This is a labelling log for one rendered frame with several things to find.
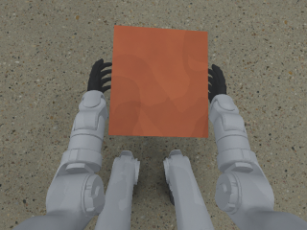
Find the left robot thigh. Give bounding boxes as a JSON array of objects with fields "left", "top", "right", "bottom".
[{"left": 94, "top": 155, "right": 140, "bottom": 230}]

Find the carton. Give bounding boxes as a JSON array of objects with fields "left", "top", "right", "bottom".
[{"left": 108, "top": 25, "right": 208, "bottom": 138}]

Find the left robot upper arm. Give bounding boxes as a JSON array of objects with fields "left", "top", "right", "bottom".
[{"left": 12, "top": 172, "right": 106, "bottom": 230}]

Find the left robot forearm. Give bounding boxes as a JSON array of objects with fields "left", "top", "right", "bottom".
[{"left": 45, "top": 90, "right": 108, "bottom": 212}]

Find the right robot forearm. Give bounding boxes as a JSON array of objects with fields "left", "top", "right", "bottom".
[{"left": 208, "top": 94, "right": 274, "bottom": 206}]

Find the robot right hand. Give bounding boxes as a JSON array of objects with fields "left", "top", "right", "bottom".
[{"left": 208, "top": 64, "right": 227, "bottom": 103}]

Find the robot left hand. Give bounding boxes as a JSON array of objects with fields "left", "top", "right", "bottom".
[{"left": 87, "top": 58, "right": 112, "bottom": 94}]

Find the robot right foot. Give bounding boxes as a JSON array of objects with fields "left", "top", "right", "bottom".
[{"left": 164, "top": 170, "right": 175, "bottom": 206}]

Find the right robot upper arm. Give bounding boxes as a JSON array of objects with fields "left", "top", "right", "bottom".
[{"left": 214, "top": 171, "right": 307, "bottom": 230}]

